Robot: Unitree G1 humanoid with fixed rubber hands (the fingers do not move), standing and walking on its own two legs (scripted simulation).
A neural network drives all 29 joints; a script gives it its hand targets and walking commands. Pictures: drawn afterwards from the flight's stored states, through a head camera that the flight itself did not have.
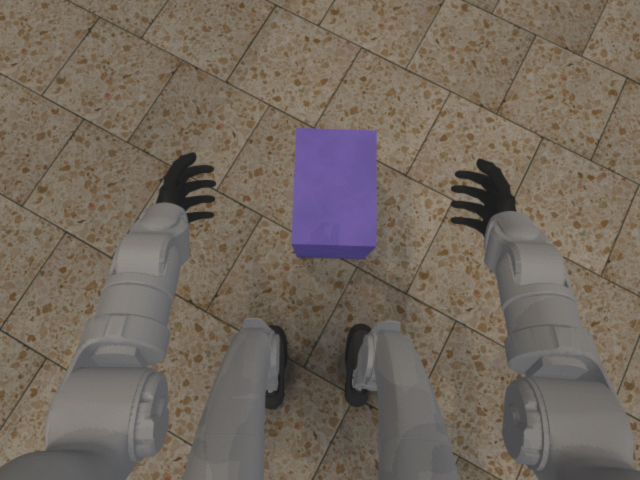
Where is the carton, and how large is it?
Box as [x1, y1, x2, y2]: [291, 128, 376, 258]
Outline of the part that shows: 296,128 291,240 296,255 309,257 364,258 375,246 376,130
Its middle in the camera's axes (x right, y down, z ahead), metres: +0.03 -0.10 +0.97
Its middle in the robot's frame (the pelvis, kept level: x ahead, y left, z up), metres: +0.56 -0.02 -0.56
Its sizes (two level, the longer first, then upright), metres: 0.270 0.185 0.225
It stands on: the floor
